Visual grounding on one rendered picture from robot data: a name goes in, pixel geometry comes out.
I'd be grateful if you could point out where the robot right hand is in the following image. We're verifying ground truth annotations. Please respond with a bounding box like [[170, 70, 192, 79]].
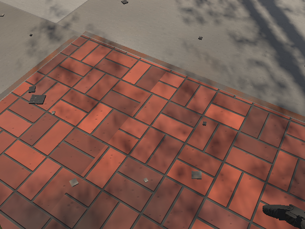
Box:
[[262, 204, 305, 229]]

